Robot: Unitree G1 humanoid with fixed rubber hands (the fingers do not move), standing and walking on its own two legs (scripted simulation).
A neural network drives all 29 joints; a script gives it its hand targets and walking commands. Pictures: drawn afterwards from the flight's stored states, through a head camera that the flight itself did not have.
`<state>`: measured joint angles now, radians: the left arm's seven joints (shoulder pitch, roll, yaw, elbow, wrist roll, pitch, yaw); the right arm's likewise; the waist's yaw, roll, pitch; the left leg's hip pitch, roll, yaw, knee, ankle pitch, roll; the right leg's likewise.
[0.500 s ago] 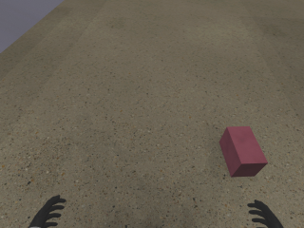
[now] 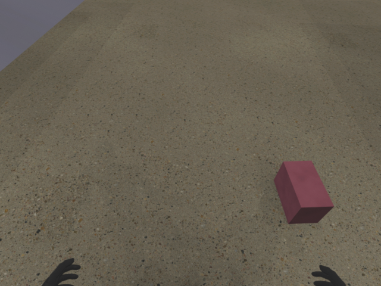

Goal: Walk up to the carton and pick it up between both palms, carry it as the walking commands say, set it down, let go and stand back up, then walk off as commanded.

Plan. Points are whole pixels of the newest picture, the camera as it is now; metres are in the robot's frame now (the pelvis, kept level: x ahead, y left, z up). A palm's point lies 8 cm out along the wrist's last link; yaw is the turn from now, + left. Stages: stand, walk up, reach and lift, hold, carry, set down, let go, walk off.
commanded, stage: stand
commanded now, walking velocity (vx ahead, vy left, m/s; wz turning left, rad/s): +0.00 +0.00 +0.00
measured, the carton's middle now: (300, 191) +0.73 -0.60 -0.67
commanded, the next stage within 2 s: walk up in 0.52 s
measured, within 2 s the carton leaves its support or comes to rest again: neither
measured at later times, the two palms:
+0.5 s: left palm out of the picture +0.11 +0.31 -0.09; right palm out of the picture +0.10 -0.31 -0.09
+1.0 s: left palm (82, 246) +0.22 +0.25 -0.07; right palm out of the picture +0.04 -0.46 -0.07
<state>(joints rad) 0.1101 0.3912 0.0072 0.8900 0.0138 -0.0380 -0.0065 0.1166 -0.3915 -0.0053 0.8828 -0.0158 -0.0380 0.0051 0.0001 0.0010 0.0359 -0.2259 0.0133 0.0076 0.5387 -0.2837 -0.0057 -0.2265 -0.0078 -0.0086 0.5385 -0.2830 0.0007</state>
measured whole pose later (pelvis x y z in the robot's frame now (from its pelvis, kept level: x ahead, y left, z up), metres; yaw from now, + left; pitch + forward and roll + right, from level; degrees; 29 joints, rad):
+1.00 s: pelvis +0.03 -0.06 -0.02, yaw -14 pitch -2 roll +1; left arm 0.22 0.52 0.13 0.77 0.04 0.02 -0.16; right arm 0.21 -0.57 -0.14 0.83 -0.05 -0.07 0.00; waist 0.00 0.01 0.04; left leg -0.14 0.21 0.23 0.64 -0.43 -0.02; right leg -0.40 -0.11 -0.06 0.67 -0.30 -0.02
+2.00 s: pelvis +0.30 -0.27 -0.02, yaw -40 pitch -2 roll +1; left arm 0.33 0.47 0.07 0.68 0.01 -0.04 -0.05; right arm 0.38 -0.48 -0.08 0.67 -0.03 -0.11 0.00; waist -0.02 -0.05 0.06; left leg -0.34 0.08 0.10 0.69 -0.32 0.00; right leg -0.49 0.01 0.03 1.00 -0.46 -0.02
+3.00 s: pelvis +0.42 -0.22 -0.03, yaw -50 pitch +0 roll +0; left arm 0.38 0.58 0.12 0.85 0.04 -0.08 0.11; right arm 0.12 -0.55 -0.16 0.65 -0.08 0.07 0.12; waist 0.01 0.07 0.07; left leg -0.46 0.03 -0.07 0.81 -0.39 -0.01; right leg -0.50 -0.05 0.23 0.83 -0.43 -0.01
